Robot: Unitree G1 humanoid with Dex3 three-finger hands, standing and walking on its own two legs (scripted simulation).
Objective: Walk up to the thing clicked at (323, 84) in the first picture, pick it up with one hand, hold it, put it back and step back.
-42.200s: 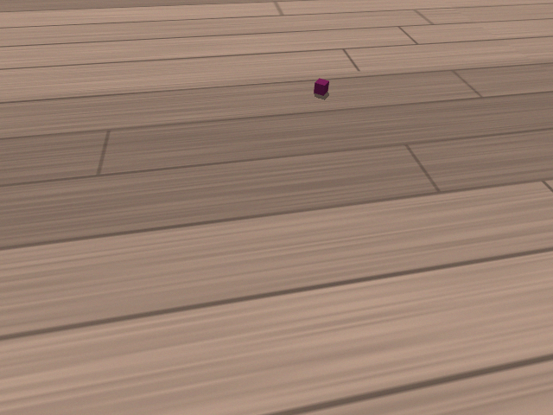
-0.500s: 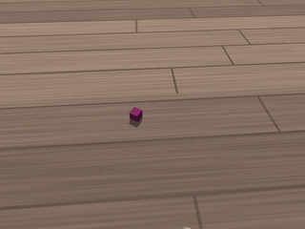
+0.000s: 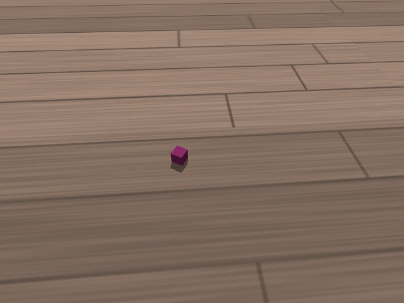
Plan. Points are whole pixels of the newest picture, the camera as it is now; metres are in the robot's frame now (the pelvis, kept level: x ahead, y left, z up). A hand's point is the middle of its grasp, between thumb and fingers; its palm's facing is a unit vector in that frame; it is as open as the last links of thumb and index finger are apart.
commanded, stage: step back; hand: left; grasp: from above
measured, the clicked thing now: (179, 155) +1.07 +0.20 -0.72
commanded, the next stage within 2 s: stand in 0.38 s
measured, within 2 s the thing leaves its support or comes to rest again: neither
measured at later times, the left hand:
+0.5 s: hand (88, 302) +0.16 +0.26 -0.14, palm faces -0.05 -0.94 -0.34, open 7.4 cm
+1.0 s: hand out of the picture +0.10 +0.26 -0.14, palm faces -0.05 -0.94 -0.34, open 7.4 cm
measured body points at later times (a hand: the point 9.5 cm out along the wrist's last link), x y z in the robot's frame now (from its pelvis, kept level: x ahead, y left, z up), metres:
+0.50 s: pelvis +0.03 +0.01 +0.01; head +0.05 +0.01 +0.46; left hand +0.16 +0.31 -0.11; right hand +0.14 -0.29 -0.11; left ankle +0.06 +0.13 -0.73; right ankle +0.00 -0.12 -0.73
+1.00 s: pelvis +0.02 +0.01 +0.02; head +0.02 +0.01 +0.47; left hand +0.10 +0.31 -0.11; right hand +0.08 -0.30 -0.11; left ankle +0.06 +0.13 -0.73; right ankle +0.00 -0.12 -0.73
